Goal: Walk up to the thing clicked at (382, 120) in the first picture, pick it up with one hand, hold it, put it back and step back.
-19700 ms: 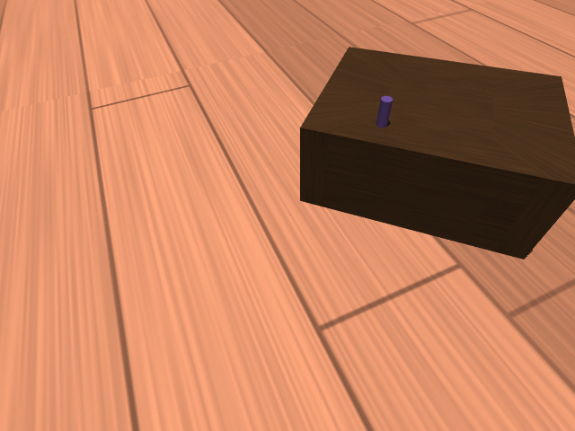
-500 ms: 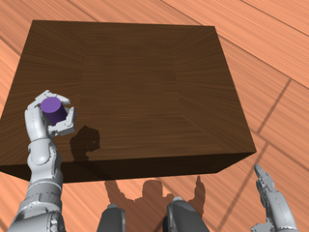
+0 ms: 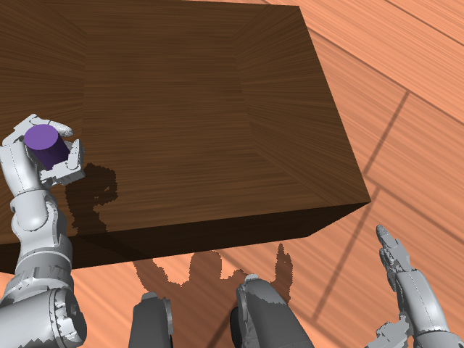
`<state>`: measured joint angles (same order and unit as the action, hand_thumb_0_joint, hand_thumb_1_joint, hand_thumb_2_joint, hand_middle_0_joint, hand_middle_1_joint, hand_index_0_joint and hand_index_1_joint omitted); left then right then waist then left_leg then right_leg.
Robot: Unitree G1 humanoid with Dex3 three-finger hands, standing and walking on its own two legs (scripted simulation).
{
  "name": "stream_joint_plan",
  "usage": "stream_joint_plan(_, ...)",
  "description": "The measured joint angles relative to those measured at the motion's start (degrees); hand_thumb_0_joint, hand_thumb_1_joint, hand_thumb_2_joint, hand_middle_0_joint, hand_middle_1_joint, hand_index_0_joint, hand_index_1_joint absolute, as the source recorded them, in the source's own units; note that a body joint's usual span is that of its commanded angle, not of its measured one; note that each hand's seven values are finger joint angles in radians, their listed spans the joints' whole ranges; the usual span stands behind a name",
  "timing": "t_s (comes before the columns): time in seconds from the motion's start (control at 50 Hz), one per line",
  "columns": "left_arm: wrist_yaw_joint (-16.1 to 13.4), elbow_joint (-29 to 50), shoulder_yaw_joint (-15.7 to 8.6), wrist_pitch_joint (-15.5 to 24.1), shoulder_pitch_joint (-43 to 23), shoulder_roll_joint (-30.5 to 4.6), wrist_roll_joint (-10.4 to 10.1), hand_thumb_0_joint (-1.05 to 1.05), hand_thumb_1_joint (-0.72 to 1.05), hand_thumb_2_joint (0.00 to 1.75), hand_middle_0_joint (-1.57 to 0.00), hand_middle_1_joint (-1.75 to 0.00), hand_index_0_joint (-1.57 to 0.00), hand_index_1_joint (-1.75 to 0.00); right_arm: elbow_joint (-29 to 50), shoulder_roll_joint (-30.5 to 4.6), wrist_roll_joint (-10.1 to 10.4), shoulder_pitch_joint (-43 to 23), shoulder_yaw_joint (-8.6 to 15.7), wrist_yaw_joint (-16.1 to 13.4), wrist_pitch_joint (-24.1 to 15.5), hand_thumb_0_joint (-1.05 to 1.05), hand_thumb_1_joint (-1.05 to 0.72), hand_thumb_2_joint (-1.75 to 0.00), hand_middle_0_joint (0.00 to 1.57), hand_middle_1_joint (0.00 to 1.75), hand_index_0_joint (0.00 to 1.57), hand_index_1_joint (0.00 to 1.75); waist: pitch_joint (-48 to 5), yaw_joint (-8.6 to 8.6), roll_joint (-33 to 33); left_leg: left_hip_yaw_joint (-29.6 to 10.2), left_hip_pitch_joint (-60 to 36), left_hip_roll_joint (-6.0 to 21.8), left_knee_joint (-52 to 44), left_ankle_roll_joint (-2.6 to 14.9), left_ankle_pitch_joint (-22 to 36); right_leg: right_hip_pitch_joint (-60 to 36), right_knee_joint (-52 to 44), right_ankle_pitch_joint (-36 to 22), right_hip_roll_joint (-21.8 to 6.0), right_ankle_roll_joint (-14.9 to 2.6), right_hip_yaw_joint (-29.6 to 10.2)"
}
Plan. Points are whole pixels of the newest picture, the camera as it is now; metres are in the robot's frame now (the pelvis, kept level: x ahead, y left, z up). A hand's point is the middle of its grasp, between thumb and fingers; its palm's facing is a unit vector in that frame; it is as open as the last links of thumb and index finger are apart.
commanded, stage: crouch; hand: left
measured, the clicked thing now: (55, 155) +0.46 +0.23 -0.02
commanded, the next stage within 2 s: lower in 0.28 s
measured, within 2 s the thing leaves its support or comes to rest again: rests again in 1.62 s
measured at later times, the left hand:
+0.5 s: hand (68, 155) +0.48 +0.22 -0.05, palm faces +0.27 -0.96 -0.01, open 5.6 cm
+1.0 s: hand (75, 167) +0.49 +0.23 -0.11, palm faces +0.27 -0.96 -0.02, open 5.6 cm
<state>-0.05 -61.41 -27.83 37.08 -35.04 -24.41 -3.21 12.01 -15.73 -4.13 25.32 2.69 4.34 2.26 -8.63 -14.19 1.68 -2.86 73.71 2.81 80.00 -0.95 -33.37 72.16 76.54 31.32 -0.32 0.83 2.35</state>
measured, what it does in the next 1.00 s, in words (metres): lowers itself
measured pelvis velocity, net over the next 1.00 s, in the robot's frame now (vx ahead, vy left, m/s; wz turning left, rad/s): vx -0.02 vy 0.01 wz -0.03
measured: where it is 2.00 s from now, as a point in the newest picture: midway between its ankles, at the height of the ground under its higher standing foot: outside the picture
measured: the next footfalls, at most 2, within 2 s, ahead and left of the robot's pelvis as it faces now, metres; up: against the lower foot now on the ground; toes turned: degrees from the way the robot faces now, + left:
none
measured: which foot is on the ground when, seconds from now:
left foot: down 0.00-1.00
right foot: down 0.00-1.00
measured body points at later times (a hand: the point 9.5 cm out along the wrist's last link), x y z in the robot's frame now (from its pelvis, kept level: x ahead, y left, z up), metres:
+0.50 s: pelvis -0.01 +0.00 -0.02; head +0.16 +0.06 +0.39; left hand +0.46 +0.27 -0.05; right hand +0.16 -0.26 +0.05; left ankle +0.03 +0.12 -0.60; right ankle +0.04 -0.13 -0.60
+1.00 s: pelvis -0.02 +0.01 -0.05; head +0.18 +0.09 +0.35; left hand +0.47 +0.28 -0.11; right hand +0.15 -0.25 +0.04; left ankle +0.03 +0.12 -0.60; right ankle +0.04 -0.13 -0.60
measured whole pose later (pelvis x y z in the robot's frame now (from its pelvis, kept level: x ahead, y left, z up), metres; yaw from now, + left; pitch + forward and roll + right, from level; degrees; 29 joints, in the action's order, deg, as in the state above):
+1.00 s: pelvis -0.02 +0.01 -0.05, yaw -2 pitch +32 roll -6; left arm -1.0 -67.0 -32.4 39.0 -39.3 -33.3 0.8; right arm 22.4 -18.1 -4.1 26.5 5.6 6.3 0.5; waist -9.3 -20.8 2.5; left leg -4.6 88.9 3.0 91.9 -0.3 -35.6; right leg 86.2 86.4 32.7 0.2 1.5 3.4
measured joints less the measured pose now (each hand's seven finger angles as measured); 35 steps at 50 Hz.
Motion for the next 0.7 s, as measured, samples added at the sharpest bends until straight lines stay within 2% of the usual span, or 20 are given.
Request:
stream_joint_plan(0.1, 0.1, -0.6, -0.7, -0.2, -0.4, -1.3, 0.6, -0.03, 0.09, 1.18, -1.01, -1.13, -1.0, -1.18, 1.8, -0.2, 0.1, 0.1, 0.1, 0.1, 0.2, -0.01, 0.52, -0.05, 0.06, 0.06, 0.06, 0.05, 0.0, -0.82, -0.2, -0.2, 1.4, 0.0, 1.1, -0.07, -0.2, 1.4, 1.1, 0.2, 0.0, -0.05, 0.1)
stream_joint_plan(0.2, -0.2, -1.5, -1.8, -0.2, -1.1, -1.9, 0.3, -0.03, 0.09, 1.18, -1.01, -1.13, -1.0, -1.18, 3.0, -0.6, 0.3, 0.6, 0.5, 0.2, -0.2, -0.01, 0.52, -0.05, 0.06, 0.06, 0.06, 0.05, -0.1, -1.37, -0.2, -0.2, 2.5, 0.0, 1.8, -0.02, -0.3, 2.5, 1.8, 0.3, 0.0, -0.03, 0.1)
stream_joint_plan(0.44, -0.3, -2.8, -2.5, 0.0, -2.4, -3.7, 1.3, -0.03, 0.09, 1.18, -1.01, -1.13, -1.0, -1.18, 5.3, -1.3, 0.4, 0.8, 1.5, 0.3, -0.4, -0.01, 0.51, -0.05, 0.06, 0.06, 0.06, 0.05, -0.4, -2.79, 0.3, -0.5, 4.8, 0.1, 3.5, 0.11, -0.7, 4.6, 3.1, 0.4, 0.2, 0.09, 0.3)
stream_joint_plan(0.56, 0.0, -5.5, -2.5, 0.9, -3.0, -5.2, 1.8, -0.03, 0.09, 1.18, -1.01, -1.13, -1.0, -1.18, 5.9, -1.6, 0.4, 0.7, 1.4, 0.6, -1.0, -0.01, 0.51, -0.06, 0.06, 0.06, 0.06, 0.05, -0.5, -3.54, 0.2, -0.7, 6.8, 0.1, 5.0, 0.27, -0.9, 6.3, 4.1, 0.5, 0.3, 0.23, 0.4)
stream_joint_plan(0.7, -0.3, -5.8, -3.6, 2.1, -3.2, -6.1, 2.5, -0.03, 0.09, 1.18, -1.01, -1.13, -1.0, -1.18, 7.4, -2.1, 0.2, 0.4, 2.0, 1.1, -1.8, -0.01, 0.51, -0.06, 0.06, 0.06, 0.06, 0.05, -0.1, -4.61, 0.7, -0.9, 10.2, 0.1, 7.8, 0.45, -1.5, 9.6, 6.6, 0.9, 0.3, 0.43, 0.5)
